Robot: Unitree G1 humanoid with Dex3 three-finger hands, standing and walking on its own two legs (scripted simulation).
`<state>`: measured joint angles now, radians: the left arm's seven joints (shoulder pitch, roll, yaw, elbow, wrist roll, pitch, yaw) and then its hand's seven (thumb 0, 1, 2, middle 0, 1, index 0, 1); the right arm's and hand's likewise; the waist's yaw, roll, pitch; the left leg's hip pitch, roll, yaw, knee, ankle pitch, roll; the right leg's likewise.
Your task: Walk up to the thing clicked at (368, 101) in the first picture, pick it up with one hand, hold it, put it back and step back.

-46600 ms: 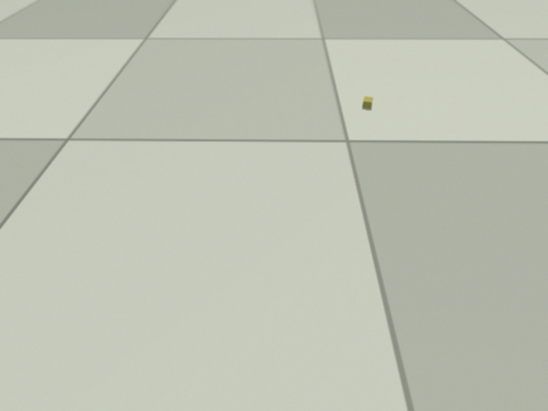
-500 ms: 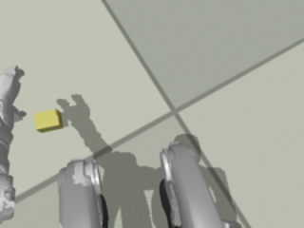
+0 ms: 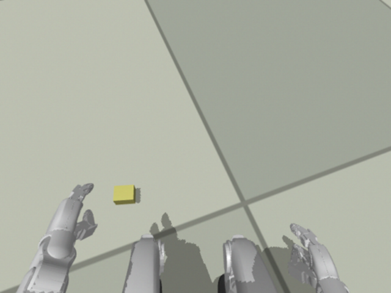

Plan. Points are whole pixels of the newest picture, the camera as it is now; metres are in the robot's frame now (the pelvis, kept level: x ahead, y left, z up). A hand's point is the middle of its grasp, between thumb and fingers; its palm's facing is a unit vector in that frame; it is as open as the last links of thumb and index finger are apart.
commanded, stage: home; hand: left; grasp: from above
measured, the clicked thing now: (124, 194) +0.51 +0.26 -0.53
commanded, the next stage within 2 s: none
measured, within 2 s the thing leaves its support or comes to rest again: neither
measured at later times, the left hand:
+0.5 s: hand (67, 240) +0.23 +0.19 +0.10, palm faces +0.10 -0.97 -0.21, open 7.4 cm
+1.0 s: hand (65, 253) +0.22 +0.18 +0.11, palm faces +0.10 -0.98 -0.20, open 7.4 cm
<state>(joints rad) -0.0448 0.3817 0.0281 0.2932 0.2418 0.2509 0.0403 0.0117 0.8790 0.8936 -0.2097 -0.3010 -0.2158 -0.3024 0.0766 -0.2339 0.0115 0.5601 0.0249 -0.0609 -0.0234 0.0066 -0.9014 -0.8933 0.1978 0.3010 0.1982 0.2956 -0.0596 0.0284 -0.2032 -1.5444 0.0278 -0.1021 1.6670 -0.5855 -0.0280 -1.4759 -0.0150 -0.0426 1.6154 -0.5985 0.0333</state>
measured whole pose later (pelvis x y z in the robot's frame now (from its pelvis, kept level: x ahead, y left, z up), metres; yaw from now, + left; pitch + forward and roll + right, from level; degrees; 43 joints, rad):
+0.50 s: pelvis +0.06 +0.00 +0.15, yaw +2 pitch +12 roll -3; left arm 0.47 0.22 0.05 -0.12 -0.08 0.46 0.06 0.01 0.90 0.90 -0.20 -0.30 -0.21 -0.30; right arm 0.32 -0.21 0.04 0.53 0.02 -0.18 -0.18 0.01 -0.90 -0.89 0.20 0.30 0.20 0.30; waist -0.07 0.06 -0.19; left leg -0.79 0.04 -0.07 1.05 -0.48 -0.02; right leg -0.72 -0.01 -0.05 0.98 -0.48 0.03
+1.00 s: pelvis +0.07 -0.01 +0.15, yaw +3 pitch +10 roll -2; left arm 0.50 0.22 0.03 -0.13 -0.05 0.46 0.02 0.01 0.90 0.90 -0.20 -0.30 -0.21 -0.30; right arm 0.28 -0.22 0.04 0.54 0.00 -0.25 -0.19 0.01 -0.90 -0.89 0.20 0.30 0.20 0.30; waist -0.04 0.04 -0.16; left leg -0.71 0.04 -0.08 1.00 -0.46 -0.03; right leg -0.64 -0.02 -0.05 0.95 -0.47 0.02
